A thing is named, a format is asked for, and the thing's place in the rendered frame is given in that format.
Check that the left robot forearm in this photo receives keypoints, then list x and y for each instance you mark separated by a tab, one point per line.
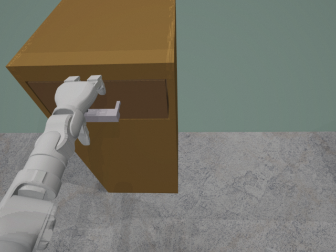
41	176

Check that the cabinet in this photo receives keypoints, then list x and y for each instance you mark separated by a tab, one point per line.
120	40

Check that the left robot hand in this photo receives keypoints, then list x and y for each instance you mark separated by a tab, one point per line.
81	95

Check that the left robot upper arm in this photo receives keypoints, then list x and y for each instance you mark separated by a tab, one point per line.
26	224

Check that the drawer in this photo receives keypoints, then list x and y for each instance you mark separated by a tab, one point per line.
140	98

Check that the handle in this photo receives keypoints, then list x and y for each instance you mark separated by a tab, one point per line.
103	115

